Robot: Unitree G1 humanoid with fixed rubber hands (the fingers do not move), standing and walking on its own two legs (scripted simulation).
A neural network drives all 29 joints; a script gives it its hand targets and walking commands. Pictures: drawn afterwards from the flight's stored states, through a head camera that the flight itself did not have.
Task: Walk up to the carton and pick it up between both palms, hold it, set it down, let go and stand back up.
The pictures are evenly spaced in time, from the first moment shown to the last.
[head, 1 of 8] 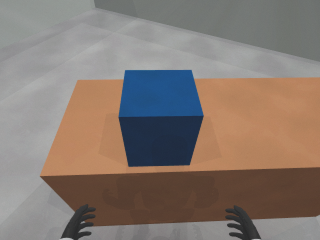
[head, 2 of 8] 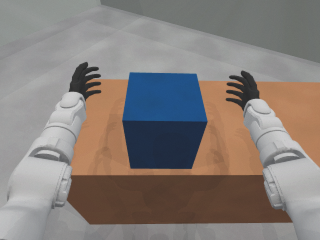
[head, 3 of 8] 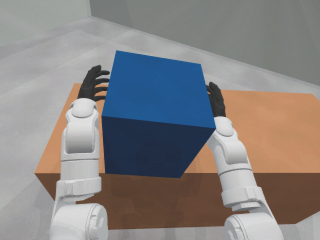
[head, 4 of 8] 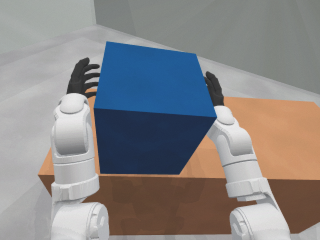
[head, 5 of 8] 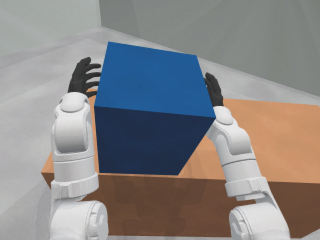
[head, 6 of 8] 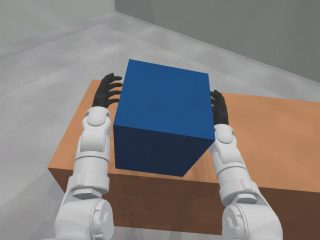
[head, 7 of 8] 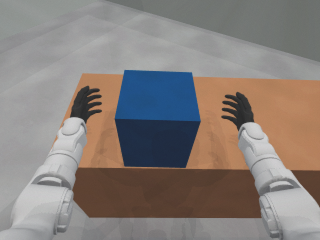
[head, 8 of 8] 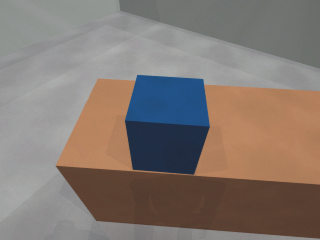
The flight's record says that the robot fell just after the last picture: no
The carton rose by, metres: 0.18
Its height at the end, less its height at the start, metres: +0.00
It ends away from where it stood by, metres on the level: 0.03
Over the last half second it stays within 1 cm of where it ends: yes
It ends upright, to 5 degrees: yes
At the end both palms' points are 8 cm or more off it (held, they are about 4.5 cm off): yes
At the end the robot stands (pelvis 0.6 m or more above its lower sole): yes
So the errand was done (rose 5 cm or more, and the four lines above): yes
